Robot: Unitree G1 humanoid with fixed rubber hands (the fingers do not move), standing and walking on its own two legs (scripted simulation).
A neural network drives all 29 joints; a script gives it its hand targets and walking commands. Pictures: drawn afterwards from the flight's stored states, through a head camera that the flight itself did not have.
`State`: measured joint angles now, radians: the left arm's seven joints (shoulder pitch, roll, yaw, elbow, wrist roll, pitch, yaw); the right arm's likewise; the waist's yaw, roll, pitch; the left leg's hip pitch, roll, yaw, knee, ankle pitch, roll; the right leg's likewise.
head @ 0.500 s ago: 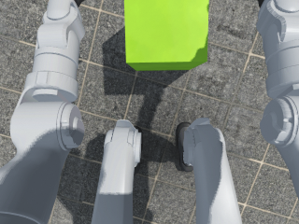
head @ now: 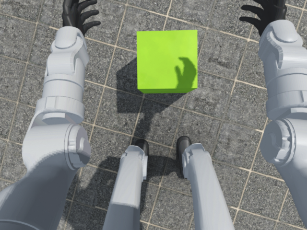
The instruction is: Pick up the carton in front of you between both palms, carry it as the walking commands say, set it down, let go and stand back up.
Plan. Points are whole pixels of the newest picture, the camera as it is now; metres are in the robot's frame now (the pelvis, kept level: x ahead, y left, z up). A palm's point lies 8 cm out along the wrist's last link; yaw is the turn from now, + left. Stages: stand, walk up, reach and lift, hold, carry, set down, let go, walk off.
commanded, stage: let go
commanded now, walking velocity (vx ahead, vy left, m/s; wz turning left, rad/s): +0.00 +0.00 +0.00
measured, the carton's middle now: (165, 67) +0.53 -0.02 -0.49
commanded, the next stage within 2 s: stand in 1.36 s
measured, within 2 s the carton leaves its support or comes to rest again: neither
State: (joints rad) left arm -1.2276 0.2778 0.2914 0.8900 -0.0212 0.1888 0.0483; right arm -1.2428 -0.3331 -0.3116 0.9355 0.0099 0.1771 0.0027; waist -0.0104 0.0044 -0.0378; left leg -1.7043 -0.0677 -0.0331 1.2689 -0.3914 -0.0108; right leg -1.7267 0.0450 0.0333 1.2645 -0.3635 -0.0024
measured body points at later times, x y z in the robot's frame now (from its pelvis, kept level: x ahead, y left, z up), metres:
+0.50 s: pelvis +0.06 +0.00 +0.11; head +0.28 -0.01 +0.50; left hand +0.43 +0.21 +0.00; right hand +0.42 -0.24 +0.00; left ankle +0.07 +0.11 -0.58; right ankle +0.08 -0.11 -0.58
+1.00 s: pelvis +0.09 +0.01 +0.16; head +0.13 +0.01 +0.61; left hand +0.27 +0.24 +0.08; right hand +0.26 -0.23 +0.08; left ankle +0.07 +0.11 -0.58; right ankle +0.08 -0.11 -0.58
